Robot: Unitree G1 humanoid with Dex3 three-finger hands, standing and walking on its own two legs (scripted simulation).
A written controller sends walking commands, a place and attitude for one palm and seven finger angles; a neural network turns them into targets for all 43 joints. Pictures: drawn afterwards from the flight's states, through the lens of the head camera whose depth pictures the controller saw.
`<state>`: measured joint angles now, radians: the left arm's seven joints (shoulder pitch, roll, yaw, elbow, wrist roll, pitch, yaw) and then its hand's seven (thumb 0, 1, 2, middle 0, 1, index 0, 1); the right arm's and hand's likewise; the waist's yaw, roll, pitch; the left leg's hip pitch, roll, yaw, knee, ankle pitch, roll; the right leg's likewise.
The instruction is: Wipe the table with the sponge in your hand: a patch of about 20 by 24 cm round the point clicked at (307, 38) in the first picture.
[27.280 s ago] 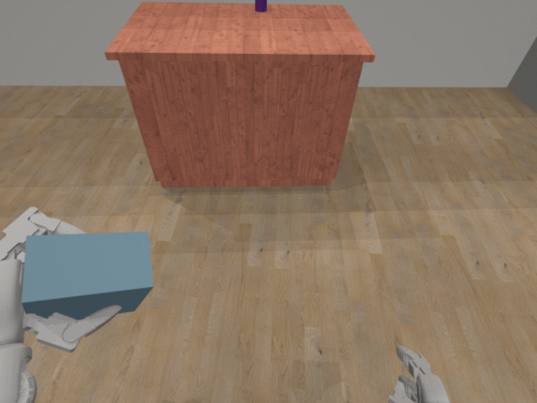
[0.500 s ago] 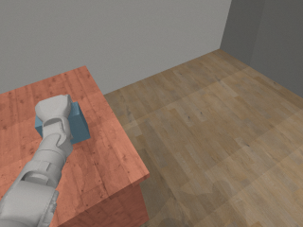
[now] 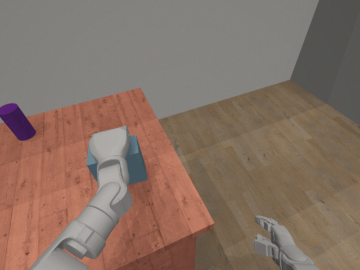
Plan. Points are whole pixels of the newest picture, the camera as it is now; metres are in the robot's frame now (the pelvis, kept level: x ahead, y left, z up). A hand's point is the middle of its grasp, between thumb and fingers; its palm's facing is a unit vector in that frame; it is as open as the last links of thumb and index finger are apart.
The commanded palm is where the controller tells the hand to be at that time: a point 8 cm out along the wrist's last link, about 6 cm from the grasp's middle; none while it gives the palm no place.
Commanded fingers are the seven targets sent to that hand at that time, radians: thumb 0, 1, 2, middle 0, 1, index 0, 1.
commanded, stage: wipe back along the third lane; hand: left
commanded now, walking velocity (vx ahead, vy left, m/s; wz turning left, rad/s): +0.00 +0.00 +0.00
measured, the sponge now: (121, 167) +0.35 +0.20 +0.02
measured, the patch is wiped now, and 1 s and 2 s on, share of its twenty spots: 1.00 1.00 1.00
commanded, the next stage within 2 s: slide back across to the middle lane in 0.90 s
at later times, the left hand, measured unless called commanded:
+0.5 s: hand (128, 173) +0.31 +0.16 +0.07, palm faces +0.08 -0.10 -0.99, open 10.5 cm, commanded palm +0.25 +0.14 +0.10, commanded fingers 0.00 0.10 1.30 -1.20 -1.60 -1.20 -1.60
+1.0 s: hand (140, 196) +0.25 +0.12 +0.07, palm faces +0.07 -0.11 -0.99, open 10.5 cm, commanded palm +0.20 +0.12 +0.10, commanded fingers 0.00 0.10 1.30 -1.20 -1.60 -1.20 -1.60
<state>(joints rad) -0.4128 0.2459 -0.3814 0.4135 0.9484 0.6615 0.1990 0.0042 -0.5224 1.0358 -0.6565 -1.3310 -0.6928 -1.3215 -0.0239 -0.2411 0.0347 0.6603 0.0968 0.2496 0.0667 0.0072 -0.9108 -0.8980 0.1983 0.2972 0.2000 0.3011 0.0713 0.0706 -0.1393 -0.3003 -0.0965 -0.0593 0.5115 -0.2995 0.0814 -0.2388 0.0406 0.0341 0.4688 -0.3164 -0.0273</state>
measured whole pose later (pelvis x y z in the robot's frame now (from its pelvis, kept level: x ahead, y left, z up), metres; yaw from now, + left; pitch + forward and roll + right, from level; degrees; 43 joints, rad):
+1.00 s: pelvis -0.03 -0.06 +0.00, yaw -3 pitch -1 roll +1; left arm -0.05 0.27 -0.37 0.05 0.94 0.70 0.18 0.00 -0.51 1.04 -0.64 -1.34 -0.68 -1.33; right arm -0.04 -0.28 0.03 0.66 0.10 0.23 0.07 0.01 -0.91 -0.90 0.20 0.30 0.20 0.30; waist 0.07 0.11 -0.10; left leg -0.20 -0.02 -0.02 0.49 -0.28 0.00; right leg -0.19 0.10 0.03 0.51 -0.31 -0.10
